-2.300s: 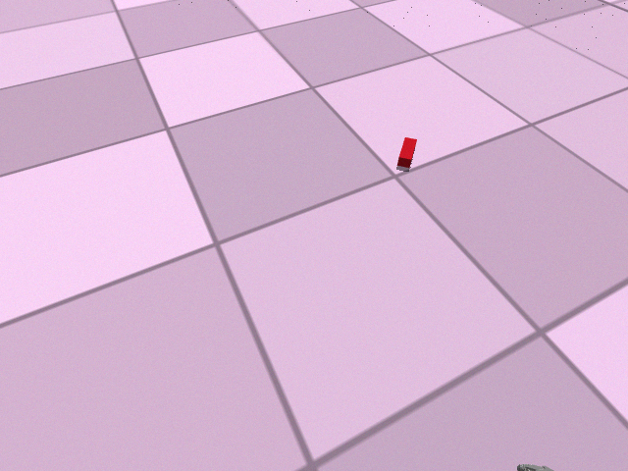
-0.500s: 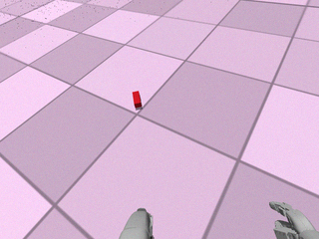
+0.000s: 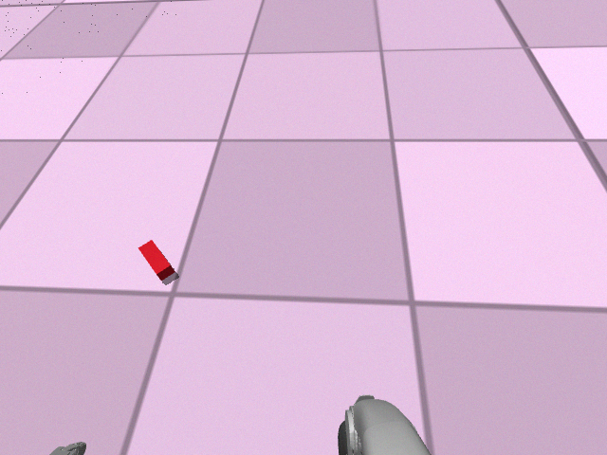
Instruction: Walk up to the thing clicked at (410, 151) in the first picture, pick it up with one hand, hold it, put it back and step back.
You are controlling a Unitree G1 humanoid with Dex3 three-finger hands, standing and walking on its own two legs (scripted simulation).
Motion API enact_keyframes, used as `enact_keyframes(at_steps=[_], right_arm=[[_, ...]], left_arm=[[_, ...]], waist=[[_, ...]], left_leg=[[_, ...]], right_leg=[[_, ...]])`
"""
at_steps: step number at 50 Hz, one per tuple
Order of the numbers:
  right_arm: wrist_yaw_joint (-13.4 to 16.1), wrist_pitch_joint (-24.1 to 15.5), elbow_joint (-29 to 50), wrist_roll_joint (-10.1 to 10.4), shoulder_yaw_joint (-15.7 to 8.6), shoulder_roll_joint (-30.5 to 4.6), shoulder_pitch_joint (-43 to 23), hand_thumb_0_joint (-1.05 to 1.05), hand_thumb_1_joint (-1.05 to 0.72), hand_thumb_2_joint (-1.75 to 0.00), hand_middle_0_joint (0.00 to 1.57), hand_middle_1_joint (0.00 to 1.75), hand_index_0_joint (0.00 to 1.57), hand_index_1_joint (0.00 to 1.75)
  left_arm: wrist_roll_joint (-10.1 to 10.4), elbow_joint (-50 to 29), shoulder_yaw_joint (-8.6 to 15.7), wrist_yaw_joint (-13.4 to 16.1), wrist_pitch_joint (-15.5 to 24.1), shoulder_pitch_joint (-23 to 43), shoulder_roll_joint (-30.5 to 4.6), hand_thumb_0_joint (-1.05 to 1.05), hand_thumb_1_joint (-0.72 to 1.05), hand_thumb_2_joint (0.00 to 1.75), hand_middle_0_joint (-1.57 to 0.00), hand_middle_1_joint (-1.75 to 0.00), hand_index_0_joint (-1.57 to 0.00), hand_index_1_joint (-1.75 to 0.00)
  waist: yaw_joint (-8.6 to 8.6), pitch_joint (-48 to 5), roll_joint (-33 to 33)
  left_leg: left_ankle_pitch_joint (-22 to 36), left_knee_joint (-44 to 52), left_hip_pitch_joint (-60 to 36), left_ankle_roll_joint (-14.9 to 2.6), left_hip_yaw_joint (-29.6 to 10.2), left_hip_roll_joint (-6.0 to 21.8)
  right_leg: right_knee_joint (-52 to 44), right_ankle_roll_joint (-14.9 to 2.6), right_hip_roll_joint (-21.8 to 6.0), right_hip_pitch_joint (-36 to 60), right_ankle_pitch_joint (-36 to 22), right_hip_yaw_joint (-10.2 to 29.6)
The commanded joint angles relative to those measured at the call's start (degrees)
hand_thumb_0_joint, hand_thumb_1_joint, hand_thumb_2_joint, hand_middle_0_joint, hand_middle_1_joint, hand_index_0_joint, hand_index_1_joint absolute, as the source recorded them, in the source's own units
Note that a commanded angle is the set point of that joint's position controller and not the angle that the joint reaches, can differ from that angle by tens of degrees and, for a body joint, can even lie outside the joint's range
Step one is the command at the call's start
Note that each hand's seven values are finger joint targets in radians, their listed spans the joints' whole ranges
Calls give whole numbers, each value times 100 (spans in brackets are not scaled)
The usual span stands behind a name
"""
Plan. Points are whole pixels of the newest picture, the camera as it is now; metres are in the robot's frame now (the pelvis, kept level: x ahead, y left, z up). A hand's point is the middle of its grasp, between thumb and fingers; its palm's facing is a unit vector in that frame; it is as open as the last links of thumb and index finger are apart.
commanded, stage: walk up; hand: left
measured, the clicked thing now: (156, 259) +0.94 +0.52 -0.74
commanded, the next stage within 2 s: none
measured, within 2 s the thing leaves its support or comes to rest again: neither
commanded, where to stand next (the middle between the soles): +0.51 +0.75 m, yaw -58 degrees
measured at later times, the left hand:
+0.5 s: hand out of the picture +0.32 +0.57 -0.15, palm faces -0.21 -0.74 -0.65, open 7.4 cm
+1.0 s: hand out of the picture +0.50 +0.64 -0.13, palm faces -0.37 -0.70 -0.61, open 7.4 cm
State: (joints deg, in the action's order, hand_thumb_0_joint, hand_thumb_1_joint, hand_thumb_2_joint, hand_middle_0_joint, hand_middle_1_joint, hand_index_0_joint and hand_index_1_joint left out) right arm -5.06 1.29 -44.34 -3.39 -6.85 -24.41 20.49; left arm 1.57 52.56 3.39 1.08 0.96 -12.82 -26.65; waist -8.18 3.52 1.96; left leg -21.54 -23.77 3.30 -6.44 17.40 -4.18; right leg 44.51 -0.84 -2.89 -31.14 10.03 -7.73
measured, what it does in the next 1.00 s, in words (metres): steps to the left, turning right: right foot, then left foot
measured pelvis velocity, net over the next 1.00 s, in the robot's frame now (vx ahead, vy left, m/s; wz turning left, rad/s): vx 0.30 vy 0.40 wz -0.48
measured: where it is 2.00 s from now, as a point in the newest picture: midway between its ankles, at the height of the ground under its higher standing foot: (48, 397)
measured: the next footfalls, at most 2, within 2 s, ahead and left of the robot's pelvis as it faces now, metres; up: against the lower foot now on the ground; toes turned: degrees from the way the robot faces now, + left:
right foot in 0.06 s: +0.18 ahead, -0.06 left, +0.00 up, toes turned -12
left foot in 0.44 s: +0.30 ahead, +0.38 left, +0.00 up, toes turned -10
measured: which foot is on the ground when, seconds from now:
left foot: down 0.00-0.06, up 0.08-0.42, down 0.44-0.82, up 0.84-1.00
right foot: up 0.00-0.04, down 0.06-0.46, up 0.48-0.78, down 0.80-1.00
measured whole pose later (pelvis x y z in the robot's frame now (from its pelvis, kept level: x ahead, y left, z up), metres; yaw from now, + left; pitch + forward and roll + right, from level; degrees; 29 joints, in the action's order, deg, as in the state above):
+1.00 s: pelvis +0.30 +0.40 -0.03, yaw -28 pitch -1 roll -2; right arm -4.0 6.9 -37.4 -3.8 -5.7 -25.1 11.3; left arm -0.9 43.6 3.3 7.4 3.1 -18.3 -22.7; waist -0.7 8.5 8.4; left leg -25.1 -80.3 38.9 1.0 -6.4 4.5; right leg 46.3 -0.7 -2.1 -27.1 18.2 -1.2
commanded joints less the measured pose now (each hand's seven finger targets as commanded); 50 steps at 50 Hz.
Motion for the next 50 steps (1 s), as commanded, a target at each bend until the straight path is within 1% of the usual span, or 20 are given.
enact_keyframes(at_steps=[1,2,3,4,6,10,12,17,20,21,22,23,25,28,36,39,40,41,43,50], right_arm=[[114,-164,1219,-2,-350,-1045,-1163,0,-90,-90,20,30,20,30],[165,-166,1352,24,-348,-1008,-1392,0,-90,-90,20,30,20,30],[200,-143,1330,-22,-189,-695,-1048,0,-90,-90,20,30,20,30],[207,-40,1312,-43,-173,-912,-376,0,-90,-90,20,30,20,30],[212,115,1296,35,-378,-1619,-475,0,-90,-90,20,30,20,30],[-41,151,1109,-3,-280,-1386,-642,0,-90,-90,20,30,20,30],[-179,212,955,-33,-220,-1213,-406,0,-90,-90,20,30,20,30],[-246,272,950,34,-233,-1138,-850,0,-90,-90,20,30,20,30],[-167,225,907,32,-329,-1258,-616,0,-90,-90,20,30,20,30],[-125,194,756,-14,-402,-1267,-52,0,-90,-90,20,30,20,30],[-49,119,486,-89,-535,-1549,714,0,-90,-90,20,30,20,30],[33,23,534,-73,-553,-1949,491,0,-90,-90,20,30,20,30],[108,-19,763,107,-560,-2473,-743,0,-90,-90,20,30,20,30],[182,-55,796,-56,-370,-1575,-1201,0,-90,-90,20,30,20,30],[225,42,1056,-163,-242,-1039,-659,0,-90,-90,20,30,20,30],[207,122,1494,-88,-228,-1003,-1422,0,-90,-90,20,30,20,30],[203,115,1538,-33,-132,-791,-1274,0,-90,-90,20,30,20,30],[232,148,1518,10,-76,-672,-702,0,-90,-90,20,30,20,30],[368,320,1485,-39,-354,-1293,-433,0,-90,-90,20,30,20,30],[43,448,1317,-92,-346,-1184,-675,0,-90,-90,20,30,20,30]], left_arm=[[4,-92,440,219,121,-1566,-1128,0,90,90,-20,-30,-20,-30],[17,199,608,320,115,-2701,-1301,0,90,90,-20,-30,-20,-30],[-30,242,730,490,101,-3007,-1457,0,90,90,-20,-30,-20,-30],[-97,-192,784,608,107,-2148,-1638,0,90,90,-20,-30,-20,-30],[-54,-909,695,807,213,-480,-1903,0,90,90,-20,-30,-20,-30],[-182,-939,521,716,525,226,-1660,0,90,90,-20,-30,-20,-30],[-280,-893,547,601,589,265,-1660,0,90,90,-20,-30,-20,-30],[-425,-765,661,549,575,-358,-1979,0,90,90,-20,-30,-20,-30],[-445,-838,682,577,482,-191,-2092,0,90,90,-20,-30,-20,-30],[-445,-946,632,598,459,151,-1978,0,90,90,-20,-30,-20,-30],[-473,-1013,461,613,428,136,-1395,0,90,90,-20,-30,-20,-30],[-418,-1033,209,635,379,-144,-614,0,90,90,-20,-30,-20,-30],[-326,-916,265,750,373,-349,-1200,0,90,90,-20,-30,-20,-30],[-105,-324,505,589,311,-792,-1484,0,90,90,-20,-30,-20,-30],[-69,-506,372,568,231,-980,-970,0,90,90,-20,-30,-20,-30],[-101,-170,593,683,256,-2580,-1150,0,90,90,-20,-30,-20,-30],[-178,-192,731,757,268,-2918,-1457,0,90,90,-20,-30,-20,-30],[-253,-533,818,825,255,-2539,-1812,0,90,90,-20,-30,-20,-30],[-165,-1100,771,918,266,-1309,-1906,0,90,90,-20,-30,-20,-30],[-421,-1318,747,715,364,-603,-1841,0,90,90,-20,-30,-20,-30]], waist=[[1222,-681,211],[1824,-1053,-429],[1963,-1099,-1657],[1337,-1467,-1149],[847,-891,-144],[215,68,152],[158,129,-243],[532,-226,-1181],[315,-590,-1342],[-168,-655,-1185],[-596,-801,151],[-338,-424,2167],[285,-146,2279],[500,55,1356],[357,-557,1020],[1368,-1045,233],[1648,-1012,-734],[1235,-1418,-1293],[817,-1133,-542],[509,-186,-784]], left_leg=[[5386,-1523,1390,1314,-562,1141],[4734,-3144,2561,1595,-461,767],[-485,-4938,4101,1524,-1124,224],[-1378,-5978,4705,1488,-2332,583],[-1184,-7368,4832,1412,-3284,865],[224,-4860,3131,695,-2907,1317],[580,-4165,2517,630,-2315,1161],[575,-3009,2313,705,-1857,1195],[-119,-2540,1730,592,-1615,992],[15,-1923,873,473,-1648,932],[-744,-930,-23,308,-2370,1097],[-1184,339,374,451,-4199,2392],[-1956,1215,1161,-290,-5646,2811],[-935,161,1607,162,-2850,1825],[3671,-967,629,-152,-1803,1868],[3915,-3026,2328,497,-1021,1238],[1030,-4289,3987,749,-1317,821],[-1272,-5191,4764,976,-1964,704],[-1383,-6655,4756,1180,-2975,959],[84,-5300,3138,652,-2358,1139]], right_leg=[[-1112,-238,323,2931,-309,-594],[-1523,-452,140,4558,-814,-254],[-1625,-1079,-1017,5386,-675,1546],[-1683,-1633,-2291,5101,1249,3697],[-3114,-2285,-3238,3487,2790,5319],[-2690,-950,-1273,668,1722,2230],[-2380,-779,-653,-32,1173,1312],[-1958,-796,-548,249,1373,1335],[-1113,-841,-750,172,863,1616],[-394,-668,-720,-469,705,1510],[1450,-315,-170,-1239,833,872],[3137,-206,712,-2238,2870,353],[3724,-450,59,-2188,2145,992],[2779,-299,-141,-1501,1166,1013],[473,-91,57,-206,635,62],[-1354,-410,213,2762,-857,138],[-1610,-804,-400,4006,-966,1452],[-1419,-1476,-2025,4329,-1390,3730],[-1829,-2362,-2921,3094,-949,4906],[-1544,-1033,-840,-35,1441,2189]])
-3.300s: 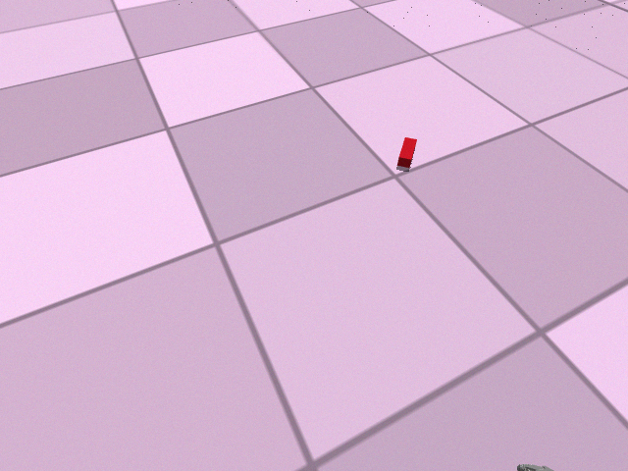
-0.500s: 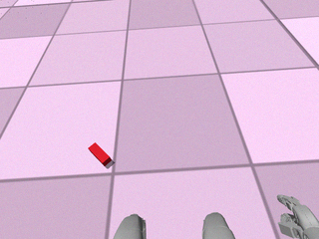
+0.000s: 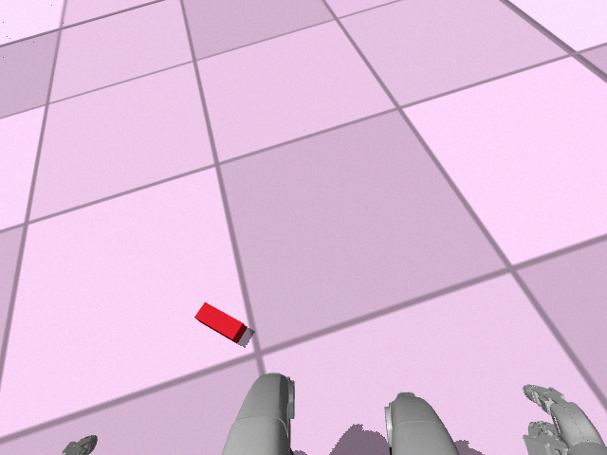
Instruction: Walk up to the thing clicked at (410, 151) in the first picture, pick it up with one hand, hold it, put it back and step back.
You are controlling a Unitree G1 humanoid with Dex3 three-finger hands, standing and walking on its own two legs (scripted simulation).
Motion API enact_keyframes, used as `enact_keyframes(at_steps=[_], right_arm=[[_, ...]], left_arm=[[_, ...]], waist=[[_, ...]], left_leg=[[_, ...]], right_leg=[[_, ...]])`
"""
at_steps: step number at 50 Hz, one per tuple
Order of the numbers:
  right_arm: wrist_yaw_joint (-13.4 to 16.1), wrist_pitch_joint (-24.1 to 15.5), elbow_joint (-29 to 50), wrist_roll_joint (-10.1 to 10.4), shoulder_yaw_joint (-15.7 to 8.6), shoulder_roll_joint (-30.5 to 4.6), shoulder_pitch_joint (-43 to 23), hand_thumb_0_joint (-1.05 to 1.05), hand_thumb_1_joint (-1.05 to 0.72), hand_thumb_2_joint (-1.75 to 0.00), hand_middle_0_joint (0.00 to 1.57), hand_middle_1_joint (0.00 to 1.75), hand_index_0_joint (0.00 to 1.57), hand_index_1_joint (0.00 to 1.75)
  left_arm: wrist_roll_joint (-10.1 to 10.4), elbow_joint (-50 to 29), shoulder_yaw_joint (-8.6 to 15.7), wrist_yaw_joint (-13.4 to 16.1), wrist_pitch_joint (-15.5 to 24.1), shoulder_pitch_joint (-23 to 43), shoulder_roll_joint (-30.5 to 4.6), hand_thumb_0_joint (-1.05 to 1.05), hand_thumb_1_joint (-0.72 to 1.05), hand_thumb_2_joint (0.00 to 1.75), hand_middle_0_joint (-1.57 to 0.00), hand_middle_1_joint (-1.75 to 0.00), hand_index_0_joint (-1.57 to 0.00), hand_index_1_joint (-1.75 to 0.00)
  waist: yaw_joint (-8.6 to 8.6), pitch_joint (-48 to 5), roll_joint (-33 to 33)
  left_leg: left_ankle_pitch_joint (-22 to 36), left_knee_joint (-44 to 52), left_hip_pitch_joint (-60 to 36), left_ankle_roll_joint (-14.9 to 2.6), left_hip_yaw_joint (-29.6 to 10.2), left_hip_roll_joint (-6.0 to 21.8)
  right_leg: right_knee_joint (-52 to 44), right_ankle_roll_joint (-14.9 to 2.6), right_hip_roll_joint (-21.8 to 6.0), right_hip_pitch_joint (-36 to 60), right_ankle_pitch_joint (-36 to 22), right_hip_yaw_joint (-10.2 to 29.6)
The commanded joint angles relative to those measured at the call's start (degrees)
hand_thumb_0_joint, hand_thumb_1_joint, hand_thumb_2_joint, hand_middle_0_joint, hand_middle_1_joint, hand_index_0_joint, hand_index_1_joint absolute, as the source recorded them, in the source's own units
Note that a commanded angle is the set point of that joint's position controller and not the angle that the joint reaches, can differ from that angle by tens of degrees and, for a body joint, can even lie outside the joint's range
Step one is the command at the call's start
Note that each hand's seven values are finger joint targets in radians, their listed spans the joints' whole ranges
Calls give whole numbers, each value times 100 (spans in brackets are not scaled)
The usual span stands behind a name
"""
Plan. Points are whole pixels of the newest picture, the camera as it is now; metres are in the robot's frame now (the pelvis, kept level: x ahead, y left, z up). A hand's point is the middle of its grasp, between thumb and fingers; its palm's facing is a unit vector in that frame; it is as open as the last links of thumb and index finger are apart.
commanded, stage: walk up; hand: left
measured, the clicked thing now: (220, 322) +0.51 +0.40 -0.71
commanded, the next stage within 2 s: none
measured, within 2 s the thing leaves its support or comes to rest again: neither
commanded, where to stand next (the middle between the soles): +0.03 +0.40 m, yaw -31 degrees
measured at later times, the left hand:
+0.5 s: hand out of the picture +0.13 +0.53 -0.12, palm faces -0.26 -0.80 -0.54, open 7.4 cm
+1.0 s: hand out of the picture +0.11 +0.77 -0.13, palm faces -0.30 -0.77 -0.56, open 7.4 cm
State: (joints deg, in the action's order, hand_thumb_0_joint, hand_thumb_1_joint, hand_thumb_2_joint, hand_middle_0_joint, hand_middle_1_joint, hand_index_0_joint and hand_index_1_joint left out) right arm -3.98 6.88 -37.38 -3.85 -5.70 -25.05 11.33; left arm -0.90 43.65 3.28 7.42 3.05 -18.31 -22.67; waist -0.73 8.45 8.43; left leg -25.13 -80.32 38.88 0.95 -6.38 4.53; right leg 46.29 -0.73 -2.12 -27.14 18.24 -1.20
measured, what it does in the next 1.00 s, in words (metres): steps to the left, turning right: left foot, then right foot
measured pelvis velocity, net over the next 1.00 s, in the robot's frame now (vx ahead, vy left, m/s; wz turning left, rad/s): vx -0.08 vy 0.50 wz -0.41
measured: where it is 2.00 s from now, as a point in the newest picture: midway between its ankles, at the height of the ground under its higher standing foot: outside the picture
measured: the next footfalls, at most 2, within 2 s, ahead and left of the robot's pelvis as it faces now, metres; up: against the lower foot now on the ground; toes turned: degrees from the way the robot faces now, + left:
left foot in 0.18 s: +0.06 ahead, +0.30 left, +0.00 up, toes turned -5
right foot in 0.52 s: +0.04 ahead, +0.18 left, +0.00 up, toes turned -18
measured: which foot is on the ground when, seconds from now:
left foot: up 0.00-0.16, down 0.18-0.54, up 0.56-0.84, down 0.86-1.00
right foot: down 0.00-0.20, up 0.22-0.50, down 0.52-0.90, up 0.92-1.00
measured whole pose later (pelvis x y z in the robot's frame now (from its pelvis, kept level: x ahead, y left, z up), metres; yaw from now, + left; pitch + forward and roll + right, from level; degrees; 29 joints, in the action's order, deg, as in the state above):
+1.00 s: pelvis -0.08 +0.50 -0.01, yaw -24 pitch -5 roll -1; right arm -1.4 3.8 -48.5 -1.8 -4.2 -23.3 17.3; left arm -2.0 50.3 6.1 3.4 -1.1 -15.9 -26.8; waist -1.3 4.1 3.1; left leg -32.2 -55.3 19.0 1.4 0.3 5.7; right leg 70.0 0.1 2.8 -39.3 23.3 10.1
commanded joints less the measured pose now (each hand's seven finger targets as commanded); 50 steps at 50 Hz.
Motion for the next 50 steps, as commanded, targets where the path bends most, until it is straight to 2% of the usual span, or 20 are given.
enact_keyframes(at_steps=[1,6,9,11,12,15,22,25,27,29,32,36,40,43,44,45,46,47,49,50], right_arm=[[-91,-111,621,-33,-454,-1065,185,0,-90,-90,20,30,20,30],[-104,-164,809,-4,-495,-1112,-189,0,-90,-90,20,30,20,30],[-15,-306,377,-83,-635,-1213,1172,0,-90,-90,20,30,20,30],[141,-439,451,-114,-785,-2156,951,0,-90,-90,20,30,20,30],[187,-431,503,-27,-793,-2386,479,0,-90,-90,20,30,20,30],[253,-409,808,-83,-521,-1207,-261,0,-90,-90,20,30,20,30],[251,-320,863,-120,-389,-981,179,0,-90,-90,20,30,20,30],[173,-228,1100,4,-291,-755,-359,0,-90,-90,20,30,20,30],[195,-188,963,81,-244,-620,436,0,-90,-90,20,30,20,30],[336,-21,1003,-10,-495,-1208,516,0,-90,-90,20,30,20,30],[178,-36,649,44,-557,-1258,303,0,-90,-90,20,30,20,30],[31,39,520,24,-468,-1077,485,0,-90,-90,20,30,20,30],[75,-71,119,336,-388,-965,631,0,-90,-90,20,30,20,30],[244,-262,-531,298,-479,-1124,1820,0,-90,-90,20,30,20,30],[308,-342,-601,198,-521,-1415,1957,0,-90,-90,20,30,20,30],[336,-420,-313,164,-581,-2071,1088,0,-90,-90,20,30,20,30],[350,-491,-199,293,-581,-2603,66,0,-90,-90,20,30,20,30],[392,-619,-96,226,-503,-2364,-760,0,-90,-90,20,30,20,30],[505,-812,-259,119,-309,-1686,-861,0,-90,-90,20,30,20,30],[537,-880,-452,122,-284,-1605,-570,0,-90,-90,20,30,20,30]], left_arm=[[-200,-423,781,51,154,-93,-2290,0,90,90,-20,-30,-20,-30],[-253,-420,890,15,173,-413,-2560,0,90,90,-20,-30,-20,-30],[-152,-535,698,39,138,141,-2118,0,90,90,-20,-30,-20,-30],[-36,-623,427,219,111,286,-1306,0,90,90,-20,-30,-20,-30],[-78,-522,385,324,108,346,-1536,0,90,90,-20,-30,-20,-30],[160,59,533,141,81,-297,-1785,0,90,90,-20,-30,-20,-30],[239,-41,421,47,53,-808,-1346,0,90,90,-20,-30,-20,-30],[95,159,585,122,98,-1792,-1587,0,90,90,-20,-30,-20,-30],[-98,-237,717,173,98,-1471,-2015,0,90,90,-20,-30,-20,-30],[-59,-714,752,272,123,-180,-2295,0,90,90,-20,-30,-20,-30],[-13,-658,571,197,134,144,-1809,0,90,90,-20,-30,-20,-30],[-164,-446,709,87,99,72,-2115,0,90,90,-20,-30,-20,-30],[-338,-443,698,-87,-68,255,-2101,0,90,90,-20,-30,-20,-30],[-269,-332,645,-200,-298,325,-1770,0,90,90,-20,-30,-20,-30],[-219,-397,496,-209,-343,357,-1196,0,90,90,-20,-30,-20,-30],[-148,-513,425,-183,-248,748,-1044,0,90,90,-20,-30,-20,-30],[-269,-529,539,-176,-154,1359,-1556,0,90,90,-20,-30,-20,-30],[-189,-317,595,-286,-90,1411,-1836,0,90,90,-20,-30,-20,-30],[42,364,657,-497,-146,324,-1696,0,90,90,-20,-30,-20,-30],[61,540,665,-575,-249,-43,-1565,0,90,90,-20,-30,-20,-30]], waist=[[-179,-679,-1563],[101,-875,-2112],[-736,-1454,-1406],[-810,-981,1627],[-626,-974,1677],[-274,-579,191],[-204,-1143,573],[569,-1209,-322],[364,-1617,-1443],[34,-1365,-1368],[-134,-455,-462],[-107,-642,-1413],[126,-1099,-2738],[-414,-1222,-1690],[-566,-726,-220],[-389,-20,440],[-267,563,379],[-24,959,-240],[441,802,-799],[428,581,-595]], left_leg=[[378,715,-380,-88,178,217],[-798,2156,-608,-181,426,113],[-165,4203,-2451,-275,541,-172],[2532,5393,-2609,-633,-2070,1477],[1819,5779,-2072,-1331,-3088,1981],[2702,4715,-2159,-1065,-816,965],[4496,4028,-2933,-958,-1,864],[3296,2815,-1088,-308,647,338],[-946,581,810,248,195,-143],[-1068,-1075,693,165,-766,291],[106,-803,-399,3,-208,37],[313,44,-558,-42,212,99],[-1182,2609,-1635,83,1115,-308],[-781,4496,-2942,67,1364,-658],[-2255,5365,-2855,-216,-380,144],[-3162,6406,-1698,-772,-3007,1986],[-4504,7377,-388,-1830,-4643,2960],[-4040,7199,223,-1903,-4182,2916],[-2243,6140,-666,-851,-1551,1292],[-1928,6130,-1133,-530,-1169,1037]], right_leg=[[-1658,-1011,-788,-359,841,1473],[-1268,-1172,-996,-96,123,2083],[592,-585,-591,-775,-1144,1281],[2988,-28,1012,-2804,2070,406],[3348,-204,524,-2463,1965,627],[3156,-141,358,-2033,1029,504],[522,-60,138,-435,420,-196],[-1474,-363,24,2156,-1241,81],[-1462,-1546,-2160,3150,-2335,3272],[-2125,-2437,-3242,1526,-1254,4591],[-2032,-1461,-1637,-506,646,2486],[-1672,-916,-834,-445,1661,1853],[-1620,-730,-286,-246,2370,1447],[-245,-357,136,-967,2569,1295],[1476,-304,841,-2209,2471,1228],[2565,5,1068,-3055,1280,1116],[2874,28,383,-2509,1130,1395],[3032,160,127,-1867,633,1310],[2741,53,384,-1810,-38,1263],[2785,27,631,-1700,-90,1132]])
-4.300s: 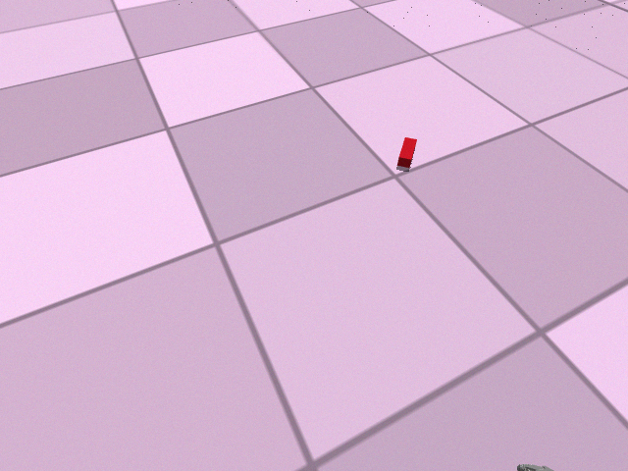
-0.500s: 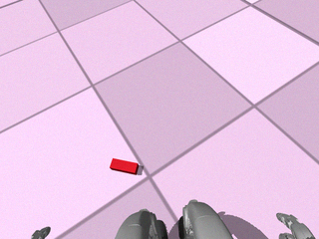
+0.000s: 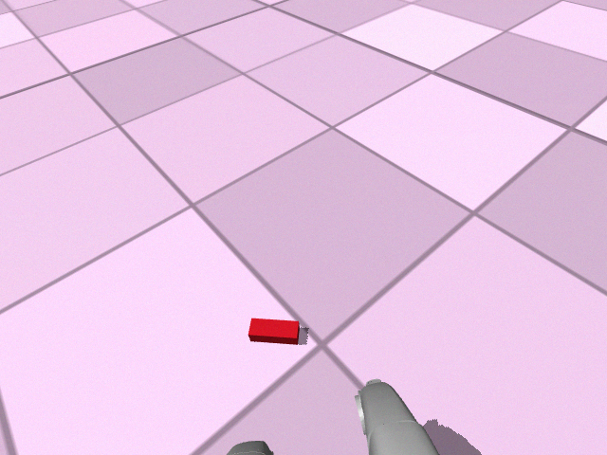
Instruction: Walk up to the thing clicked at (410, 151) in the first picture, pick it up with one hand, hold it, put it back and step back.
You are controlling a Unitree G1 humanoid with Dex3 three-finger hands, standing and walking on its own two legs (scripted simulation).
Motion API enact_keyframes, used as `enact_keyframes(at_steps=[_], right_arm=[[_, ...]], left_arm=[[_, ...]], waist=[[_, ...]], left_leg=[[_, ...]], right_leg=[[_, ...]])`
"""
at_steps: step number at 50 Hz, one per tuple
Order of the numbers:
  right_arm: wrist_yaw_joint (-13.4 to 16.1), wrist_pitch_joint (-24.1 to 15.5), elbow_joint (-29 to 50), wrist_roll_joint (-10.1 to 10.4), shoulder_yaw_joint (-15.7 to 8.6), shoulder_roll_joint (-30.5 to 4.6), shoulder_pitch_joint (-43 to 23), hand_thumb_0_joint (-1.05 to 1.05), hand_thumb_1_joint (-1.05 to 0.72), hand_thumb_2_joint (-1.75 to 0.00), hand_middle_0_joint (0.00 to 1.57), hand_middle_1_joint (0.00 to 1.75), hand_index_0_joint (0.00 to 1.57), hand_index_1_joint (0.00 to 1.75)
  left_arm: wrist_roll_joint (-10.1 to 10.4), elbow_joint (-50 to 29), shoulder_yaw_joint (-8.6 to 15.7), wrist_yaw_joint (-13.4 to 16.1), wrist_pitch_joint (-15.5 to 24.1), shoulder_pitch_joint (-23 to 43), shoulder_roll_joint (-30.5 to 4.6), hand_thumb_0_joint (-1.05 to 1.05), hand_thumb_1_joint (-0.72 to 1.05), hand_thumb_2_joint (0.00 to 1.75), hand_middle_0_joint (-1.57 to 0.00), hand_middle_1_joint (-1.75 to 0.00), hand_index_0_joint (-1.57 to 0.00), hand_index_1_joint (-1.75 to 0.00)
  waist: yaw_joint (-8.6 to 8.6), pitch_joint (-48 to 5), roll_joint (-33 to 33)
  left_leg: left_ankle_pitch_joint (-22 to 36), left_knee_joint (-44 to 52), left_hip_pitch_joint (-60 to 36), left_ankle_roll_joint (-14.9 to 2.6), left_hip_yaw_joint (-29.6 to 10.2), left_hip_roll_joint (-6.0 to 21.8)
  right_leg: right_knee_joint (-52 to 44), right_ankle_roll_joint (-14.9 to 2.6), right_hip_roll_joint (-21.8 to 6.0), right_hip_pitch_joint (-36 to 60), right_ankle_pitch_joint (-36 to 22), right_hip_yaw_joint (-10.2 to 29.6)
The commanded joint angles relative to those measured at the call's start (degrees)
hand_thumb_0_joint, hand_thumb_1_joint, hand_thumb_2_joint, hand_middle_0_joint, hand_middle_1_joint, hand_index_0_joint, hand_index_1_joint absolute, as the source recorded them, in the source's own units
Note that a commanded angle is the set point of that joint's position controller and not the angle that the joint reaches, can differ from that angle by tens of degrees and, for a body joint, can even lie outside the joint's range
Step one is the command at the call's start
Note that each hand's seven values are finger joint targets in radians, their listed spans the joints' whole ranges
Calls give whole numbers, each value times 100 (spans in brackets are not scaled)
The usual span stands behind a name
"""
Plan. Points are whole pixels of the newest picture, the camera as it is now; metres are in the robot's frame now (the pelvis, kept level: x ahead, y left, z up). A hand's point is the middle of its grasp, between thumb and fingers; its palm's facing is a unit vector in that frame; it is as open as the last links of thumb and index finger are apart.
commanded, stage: walk up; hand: left
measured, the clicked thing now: (274, 331) +0.59 +0.14 -0.69
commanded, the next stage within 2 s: none
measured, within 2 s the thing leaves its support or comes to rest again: neither
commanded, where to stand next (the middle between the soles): +0.14 -0.05 m, yaw -7 degrees
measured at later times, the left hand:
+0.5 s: hand (184, 422) +0.18 +0.20 -0.11, palm faces -0.21 -0.89 -0.40, open 7.4 cm
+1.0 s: hand (192, 390) +0.23 +0.20 -0.12, palm faces -0.19 -0.88 -0.43, open 7.4 cm
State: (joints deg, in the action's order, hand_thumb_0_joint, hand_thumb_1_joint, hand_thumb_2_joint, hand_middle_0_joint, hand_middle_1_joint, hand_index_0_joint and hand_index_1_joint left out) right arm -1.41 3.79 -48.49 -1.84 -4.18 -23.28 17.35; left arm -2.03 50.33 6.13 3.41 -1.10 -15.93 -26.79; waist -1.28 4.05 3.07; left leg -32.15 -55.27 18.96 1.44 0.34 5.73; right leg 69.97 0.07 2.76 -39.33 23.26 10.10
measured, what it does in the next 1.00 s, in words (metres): steps on the spot: right foot, then left foot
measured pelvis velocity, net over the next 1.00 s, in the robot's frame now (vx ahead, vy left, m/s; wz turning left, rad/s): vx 0.05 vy -0.04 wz -0.19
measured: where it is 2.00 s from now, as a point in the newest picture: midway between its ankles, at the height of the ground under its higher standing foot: outside the picture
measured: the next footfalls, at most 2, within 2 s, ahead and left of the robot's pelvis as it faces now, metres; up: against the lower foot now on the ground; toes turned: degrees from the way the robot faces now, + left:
right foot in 0.42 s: +0.07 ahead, -0.16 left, +0.00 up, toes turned -10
left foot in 0.78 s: +0.18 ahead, +0.05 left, +0.00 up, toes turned -10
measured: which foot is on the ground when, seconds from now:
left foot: down 0.00-0.46, up 0.48-0.76, down 0.78-1.00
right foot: up 0.00-0.40, down 0.42-1.00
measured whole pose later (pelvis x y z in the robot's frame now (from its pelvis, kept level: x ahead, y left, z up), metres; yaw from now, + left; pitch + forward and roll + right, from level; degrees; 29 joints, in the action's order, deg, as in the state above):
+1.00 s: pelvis +0.05 -0.04 +0.02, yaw -11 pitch -1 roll +0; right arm -0.7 1.5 -48.0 -1.5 -3.5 -22.6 8.6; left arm 0.9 51.6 2.5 2.3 0.3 -4.8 -22.8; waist -1.2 10.1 1.0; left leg -17.0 -45.2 27.4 -1.0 0.7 0.8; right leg 57.7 -1.9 -0.3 -24.4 30.9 -0.2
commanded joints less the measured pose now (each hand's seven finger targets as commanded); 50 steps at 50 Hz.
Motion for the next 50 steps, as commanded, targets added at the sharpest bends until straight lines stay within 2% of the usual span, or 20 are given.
enact_keyframes(at_steps=[1,10,13,16,20,21,22,23,24,25,27,29,35,37,39,40,41,42,47,50], right_arm=[[272,-641,438,-38,-471,-1908,-805,0,-90,-90,20,30,20,30],[339,-917,-1,61,-508,-1905,663,0,-90,-90,20,30,20,30],[285,-954,43,34,-480,-1906,739,0,-90,-90,20,30,20,30],[184,-921,186,16,-467,-1985,420,0,-90,-90,20,30,20,30],[119,-695,353,31,-236,-1539,21,0,-90,-90,20,30,20,30],[127,-667,400,74,-106,-1205,181,0,-90,-90,20,30,20,30],[146,-669,576,148,52,-748,281,0,-90,-90,20,30,20,30],[194,-624,635,216,68,-732,173,0,-90,-90,20,30,20,30],[273,-552,571,191,-152,-1306,-104,0,-90,-90,20,30,20,30],[284,-565,500,166,-215,-1467,-107,0,-90,-90,20,30,20,30],[292,-558,165,304,-142,-1310,392,0,-90,-90,20,30,20,30],[302,-512,-25,303,-103,-1163,668,0,-90,-90,20,30,20,30],[243,-378,104,216,-177,-1095,142,0,-90,-90,20,30,20,30],[221,-361,98,130,-242,-1113,163,0,-90,-90,20,30,20,30],[199,-400,149,44,-338,-1327,29,0,-90,-90,20,30,20,30],[184,-412,236,3,-384,-1525,-137,0,-90,-90,20,30,20,30],[143,-419,345,57,-434,-1809,-366,0,-90,-90,20,30,20,30],[117,-422,331,71,-425,-1764,-468,0,-90,-90,20,30,20,30],[170,-342,449,15,-362,-1402,-761,0,-90,-90,20,30,20,30],[154,-306,450,48,-262,-1279,-951,0,-90,-90,20,30,20,30]], left_arm=[[137,-54,381,-256,95,-359,-1018,0,90,90,-20,-30,-20,-30],[-50,-545,338,-704,76,619,-1098,0,90,90,-20,-30,-20,-30],[25,-492,261,-762,171,639,-1008,0,90,90,-20,-30,-20,-30],[105,-430,172,-786,265,572,-862,0,90,90,-20,-30,-20,-30],[159,166,200,-614,364,-665,-768,0,90,90,-20,-30,-20,-30],[141,289,310,-523,396,-1078,-1053,0,90,90,-20,-30,-20,-30],[101,275,461,-419,421,-1318,-1553,0,90,90,-20,-30,-20,-30],[111,-25,405,-309,460,-995,-1833,0,90,90,-20,-30,-20,-30],[157,-132,376,-319,437,-574,-1945,0,90,90,-20,-30,-20,-30],[199,-205,342,-305,427,-347,-1739,0,90,90,-20,-30,-20,-30],[237,-280,146,-232,455,100,-1278,0,90,90,-20,-30,-20,-30],[186,-279,59,-179,515,373,-1133,0,90,90,-20,-30,-20,-30],[219,-402,9,-55,485,758,-1200,0,90,90,-20,-30,-20,-30],[268,-465,-1,-30,402,922,-1219,0,90,90,-20,-30,-20,-30],[305,-474,-41,-2,316,905,-1020,0,90,90,-20,-30,-20,-30],[355,-456,-66,6,286,867,-854,0,90,90,-20,-30,-20,-30],[384,-443,-112,40,250,769,-693,0,90,90,-20,-30,-20,-30],[351,-302,-71,86,209,734,-793,0,90,90,-20,-30,-20,-30],[276,-86,-19,-18,211,643,-726,0,90,90,-20,-30,-20,-30],[240,65,-37,-31,318,364,-548,0,90,90,-20,-30,-20,-30]], waist=[[372,917,266],[-301,147,557],[-354,260,593],[-225,323,1143],[413,-167,708],[626,-483,-230],[731,-518,-1482],[621,-373,-1489],[562,-131,-900],[443,9,-678],[94,-26,-652],[-58,-217,-1006],[57,-471,-1713],[-51,-638,-1634],[-84,-712,-860],[-42,-849,-177],[-17,-929,541],[-48,-905,903],[32,-824,728],[236,-1088,647]], left_leg=[[-1306,3700,649,-514,-1844,990],[-708,3774,-2248,-1329,-1907,1723],[39,3759,-2089,-1401,-1270,1656],[603,3682,-1413,-1328,-533,1507],[2457,1724,-212,-833,737,754],[2350,410,243,-659,980,407],[1130,-710,1442,-419,777,-30],[-109,-1141,1982,-238,61,-488],[-392,-1465,1723,-256,-362,-152],[-194,-1454,1714,-291,-457,35],[228,-1093,1452,-325,-657,-4],[531,-528,823,-249,-464,-79],[953,515,227,-227,-54,-292],[1444,1054,-101,-296,63,-383],[3637,1628,-538,-465,-321,-241],[4228,1980,-552,-758,-1111,320],[4268,2419,-523,-1407,-2105,903],[4439,2627,-378,-1795,-2637,1323],[3586,2408,-215,-1378,-1687,740],[3545,1918,-536,-1247,-1379,566]], right_leg=[[467,-43,173,-280,-669,-123],[-881,27,-380,-923,-96,48],[-1590,28,-494,-486,59,-324],[-2451,-43,-672,537,152,-905],[-3815,-79,-59,3116,-1117,-1727],[-3999,-144,-33,3877,-1058,-1441],[-4350,-526,-877,4330,-542,485],[-5273,-1184,-2310,3791,-473,2769],[-5254,-1717,-2659,3208,-455,2943],[-4998,-1774,-2478,3029,-970,2379],[-4358,-1318,-1771,2862,-2187,866],[-4077,-1223,-1642,2344,-3234,247],[-3392,-1292,-1894,2054,-5013,93],[-3062,-1160,-1834,1942,-4478,49],[-2521,-708,-1381,1613,-3173,-212],[-1868,-365,-925,1567,-2302,-644],[-1126,-155,-282,1416,-955,-1115],[-760,-155,-172,1442,1130,-993],[-752,-251,-353,1369,828,-999],[-2716,-156,-318,1928,146,-1244]])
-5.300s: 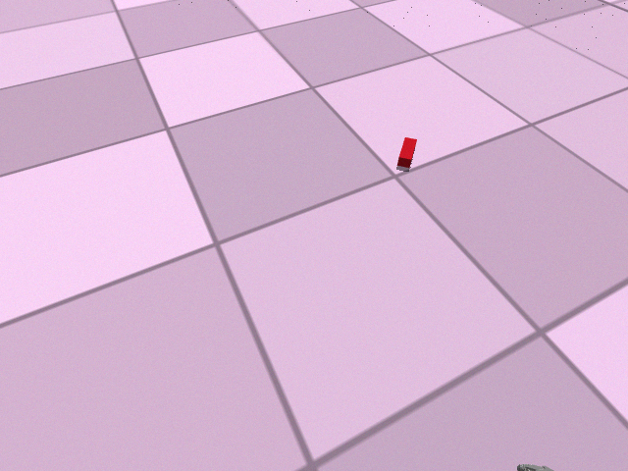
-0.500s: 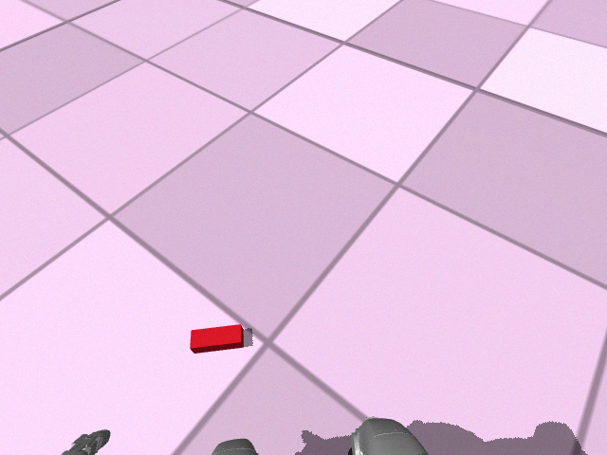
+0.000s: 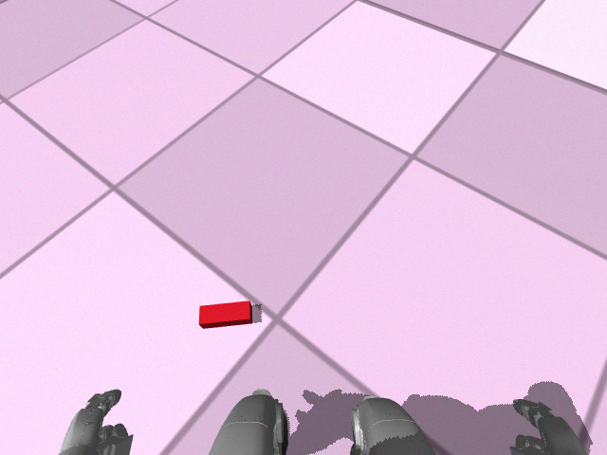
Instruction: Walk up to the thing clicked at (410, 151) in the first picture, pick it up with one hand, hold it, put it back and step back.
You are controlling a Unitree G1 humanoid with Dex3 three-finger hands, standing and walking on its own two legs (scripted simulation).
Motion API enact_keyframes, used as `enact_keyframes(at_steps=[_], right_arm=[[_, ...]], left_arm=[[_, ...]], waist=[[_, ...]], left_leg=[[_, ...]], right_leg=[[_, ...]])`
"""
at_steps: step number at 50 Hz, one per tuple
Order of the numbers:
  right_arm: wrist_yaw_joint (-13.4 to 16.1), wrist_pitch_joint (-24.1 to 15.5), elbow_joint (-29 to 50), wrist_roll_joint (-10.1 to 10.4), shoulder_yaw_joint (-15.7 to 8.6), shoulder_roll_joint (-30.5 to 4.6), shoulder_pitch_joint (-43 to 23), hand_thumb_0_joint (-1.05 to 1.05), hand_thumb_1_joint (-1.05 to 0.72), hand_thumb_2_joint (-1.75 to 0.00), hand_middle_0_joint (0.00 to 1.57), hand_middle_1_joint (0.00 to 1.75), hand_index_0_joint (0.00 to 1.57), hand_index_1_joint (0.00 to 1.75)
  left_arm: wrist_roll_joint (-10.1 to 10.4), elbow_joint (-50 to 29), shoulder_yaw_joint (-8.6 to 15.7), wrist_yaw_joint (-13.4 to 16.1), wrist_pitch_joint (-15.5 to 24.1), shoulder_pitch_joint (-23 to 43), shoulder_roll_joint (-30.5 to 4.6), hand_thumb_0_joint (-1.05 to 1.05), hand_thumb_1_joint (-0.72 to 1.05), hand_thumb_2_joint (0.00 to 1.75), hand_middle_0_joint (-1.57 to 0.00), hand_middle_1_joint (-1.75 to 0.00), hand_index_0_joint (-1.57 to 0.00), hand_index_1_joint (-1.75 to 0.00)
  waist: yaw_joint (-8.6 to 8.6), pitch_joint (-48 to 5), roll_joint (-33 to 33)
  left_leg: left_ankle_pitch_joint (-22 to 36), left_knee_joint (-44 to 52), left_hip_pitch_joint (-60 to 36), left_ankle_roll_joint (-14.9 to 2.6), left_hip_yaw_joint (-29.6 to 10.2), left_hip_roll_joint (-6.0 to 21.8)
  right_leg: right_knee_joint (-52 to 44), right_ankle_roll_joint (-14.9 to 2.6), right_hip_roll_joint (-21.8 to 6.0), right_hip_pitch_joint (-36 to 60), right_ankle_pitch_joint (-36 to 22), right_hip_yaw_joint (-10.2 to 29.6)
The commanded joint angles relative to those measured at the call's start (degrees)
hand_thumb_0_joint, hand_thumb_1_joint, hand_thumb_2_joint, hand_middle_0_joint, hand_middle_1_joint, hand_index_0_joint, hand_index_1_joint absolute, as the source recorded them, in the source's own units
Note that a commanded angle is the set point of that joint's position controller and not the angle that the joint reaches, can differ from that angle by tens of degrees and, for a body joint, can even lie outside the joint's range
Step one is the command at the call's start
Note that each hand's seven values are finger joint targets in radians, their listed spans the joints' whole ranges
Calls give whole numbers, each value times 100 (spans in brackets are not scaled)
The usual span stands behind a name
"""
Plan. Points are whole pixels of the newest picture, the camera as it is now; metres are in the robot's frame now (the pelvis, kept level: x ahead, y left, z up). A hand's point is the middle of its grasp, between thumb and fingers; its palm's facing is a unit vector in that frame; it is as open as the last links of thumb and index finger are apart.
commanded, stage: walk up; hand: left
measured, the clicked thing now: (226, 314) +0.49 +0.28 -0.71
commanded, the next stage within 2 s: stand in 1.96 s
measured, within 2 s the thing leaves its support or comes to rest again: neither
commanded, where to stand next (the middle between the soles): +0.09 +0.01 m, yaw +4 degrees
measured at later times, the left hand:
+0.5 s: hand out of the picture +0.03 +0.29 -0.13, palm faces +0.06 -0.92 -0.39, open 7.4 cm
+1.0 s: hand out of the picture +0.08 +0.27 -0.12, palm faces +0.08 -0.94 -0.33, open 7.4 cm
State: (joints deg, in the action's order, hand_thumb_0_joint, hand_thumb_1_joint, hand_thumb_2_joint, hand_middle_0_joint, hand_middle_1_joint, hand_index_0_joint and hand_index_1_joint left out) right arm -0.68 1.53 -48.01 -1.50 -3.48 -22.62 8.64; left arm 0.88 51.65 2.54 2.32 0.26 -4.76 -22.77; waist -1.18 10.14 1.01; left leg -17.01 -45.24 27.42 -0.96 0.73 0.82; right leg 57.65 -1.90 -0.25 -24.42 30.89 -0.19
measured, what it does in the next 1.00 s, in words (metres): steps on the spot: left foot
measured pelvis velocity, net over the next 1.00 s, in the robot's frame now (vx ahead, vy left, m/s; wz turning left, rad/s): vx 0.00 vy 0.01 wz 0.06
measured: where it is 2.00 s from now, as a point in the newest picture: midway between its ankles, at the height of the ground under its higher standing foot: outside the picture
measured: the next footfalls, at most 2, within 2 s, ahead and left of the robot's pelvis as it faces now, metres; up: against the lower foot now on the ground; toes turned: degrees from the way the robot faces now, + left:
left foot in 0.32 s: +0.03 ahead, +0.15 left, +0.00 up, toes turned +1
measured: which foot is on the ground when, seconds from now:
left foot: down 0.00-0.08, up 0.10-0.30, down 0.32-1.00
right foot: down 0.00-1.00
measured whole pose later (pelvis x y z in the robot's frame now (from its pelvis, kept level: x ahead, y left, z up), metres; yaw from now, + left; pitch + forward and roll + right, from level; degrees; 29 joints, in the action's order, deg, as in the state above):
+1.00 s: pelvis +0.00 +0.01 +0.04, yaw +4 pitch -2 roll +0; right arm 0.1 -1.6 -63.9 -0.2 -0.2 -20.8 6.7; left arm 0.1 64.5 1.7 -0.6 0.8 -3.7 -19.3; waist 0.3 2.9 0.5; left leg -13.9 -26.0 10.5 1.7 -3.1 1.1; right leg 25.5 0.4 -1.3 -9.7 14.2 -2.6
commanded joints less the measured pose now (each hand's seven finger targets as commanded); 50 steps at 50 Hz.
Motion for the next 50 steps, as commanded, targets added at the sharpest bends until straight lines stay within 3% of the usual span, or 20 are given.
enact_keyframes(at_steps=[1,2,3,4,5,6,9,12,15,16,17,18,19,20,23,26,29,33,45,50], right_arm=[[75,-47,363,51,-286,-1233,-157,0,-90,-90,20,30,20,30],[67,-22,333,119,-227,-1087,-172,0,-90,-90,20,30,20,30],[70,-18,347,203,-142,-881,-169,0,-90,-90,20,30,20,30],[96,-33,330,189,-70,-689,-97,0,-90,-90,20,30,20,30],[205,-11,349,134,-192,-1038,-341,0,-90,-90,20,30,20,30],[214,-31,253,101,-267,-1220,-343,0,-90,-90,20,30,20,30],[106,-100,-81,189,-239,-1082,67,0,-90,-90,20,30,20,30],[69,-180,-89,146,-160,-973,-94,0,-90,-90,20,30,20,30],[89,-340,-395,108,-147,-871,293,0,-90,-90,20,30,20,30],[126,-405,-501,55,-199,-992,455,0,-90,-90,20,30,20,30],[163,-463,-524,-27,-263,-1218,555,0,-90,-90,20,30,20,30],[180,-522,-394,-75,-251,-1457,278,0,-90,-90,20,30,20,30],[144,-501,-400,16,-343,-1920,193,0,-90,-90,20,30,20,30],[146,-474,-410,35,-326,-1769,-61,0,-90,-90,20,30,20,30],[116,-441,-321,81,-23,-1171,-641,0,-90,-90,20,30,20,30],[77,-382,-505,193,77,-894,-414,0,-90,-90,20,30,20,30],[68,-331,-862,108,11,-1024,-46,0,-90,-90,20,30,20,30],[26,-390,-893,88,71,-1069,-478,0,-90,-90,20,30,20,30],[136,-485,-1235,135,119,-1028,-311,0,-90,-90,20,30,20,30],[158,-425,-1211,138,111,-982,-474,0,-90,-90,20,30,20,30]], left_arm=[[-87,52,306,83,237,-863,-854,0,90,90,-20,-30,-20,-30],[-152,99,350,100,293,-833,-984,0,90,90,-20,-30,-20,-30],[-251,34,406,123,350,-832,-1343,0,90,90,-20,-30,-20,-30],[-321,-82,460,132,375,-481,-1679,0,90,90,-20,-30,-20,-30],[-306,-139,544,129,353,-320,-2086,0,90,90,-20,-30,-20,-30],[-266,-178,529,126,337,-139,-1921,0,90,90,-20,-30,-20,-30],[-249,-156,404,74,391,9,-1386,0,90,90,-20,-30,-20,-30],[-294,-97,387,-3,368,-237,-1367,0,90,90,-20,-30,-20,-30],[-234,-111,365,-95,238,-85,-1285,0,90,90,-20,-30,-20,-30],[-205,-121,302,-115,206,-139,-1078,0,90,90,-20,-30,-20,-30],[-165,-135,207,-125,181,-238,-779,0,90,90,-20,-30,-20,-30],[-103,-148,114,-148,143,-390,-468,0,90,90,-20,-30,-20,-30],[-142,-1,241,-78,104,-241,-991,0,90,90,-20,-30,-20,-30],[-152,107,268,-104,138,-186,-1138,0,90,90,-20,-30,-20,-30],[-107,384,252,-181,230,-688,-869,0,90,90,-20,-30,-20,-30],[-208,416,304,-122,260,-383,-1207,0,90,90,-20,-30,-20,-30],[-197,330,220,-204,183,350,-1188,0,90,90,-20,-30,-20,-30],[-156,615,181,-255,183,90,-1002,0,90,90,-20,-30,-20,-30],[-76,900,160,-203,225,314,-953,0,90,90,-20,-30,-20,-30],[-73,944,137,-192,167,380,-905,0,90,90,-20,-30,-20,-30]], waist=[[318,-1825,667],[337,-1857,563],[374,-1648,-151],[252,-1192,-814],[397,-1204,-931],[305,-970,-856],[54,-879,-562],[248,-1055,-985],[32,-1277,-1034],[-21,-1444,-782],[-64,-1608,-77],[116,-1504,678],[-35,-1314,785],[64,-1067,534],[457,-1042,559],[283,-1052,-54],[-66,-610,-204],[230,-482,-130],[150,-1662,-52],[172,-1471,-109]], left_leg=[[2195,483,-1359,-861,-1158,913],[2143,143,-860,-648,-1084,787],[1483,-447,-13,-341,-999,364],[-936,-586,1008,-12,-759,-339],[-1901,-1122,575,-66,-1086,-111],[-1776,-1430,282,-39,-1031,54],[-971,-1164,174,-25,-681,-247],[-768,-173,-421,46,-147,-93],[188,1750,-1408,53,262,-234],[529,1965,-2042,-51,-85,-75],[551,2290,-2568,-317,-1290,586],[627,2526,-2805,-737,-2800,1581],[89,2469,-1966,-1428,-3152,2061],[-44,2433,-1389,-1471,-2973,1921],[507,1838,-850,-478,-1082,796],[240,1307,-419,-25,-711,264],[-843,1835,-1462,-84,-703,202],[-1153,2401,-696,-188,-1165,521],[2404,2099,-1739,-63,-664,562],[2276,2131,-1800,-67,-619,558]], right_leg=[[-2587,70,66,928,-1130,-252],[-2889,23,-82,1543,-1428,175],[-3187,-173,-797,1873,-1577,1457],[-3344,-726,-1865,1955,-2449,2744],[-3319,-1482,-2586,1096,-3100,3244],[-3378,-1614,-2620,694,-3201,3140],[-2849,-863,-1483,1209,-4037,1332],[-2868,-714,-1209,1211,-3425,986],[-2194,-532,-1004,1134,-2886,525],[-1791,-375,-927,748,-2822,422],[-1025,-144,-622,79,-2210,200],[-727,127,-61,-819,-266,-61],[-665,89,-332,-432,543,247],[-805,68,-394,-3,302,290],[-2652,11,-268,1161,-1333,62],[-3470,-304,-877,1537,-1425,1182],[-3804,-311,-959,37,730,1201],[-3623,-111,-467,923,-321,601],[-3460,-15,-723,2119,-3361,309],[-3562,19,-726,1984,-3248,235]])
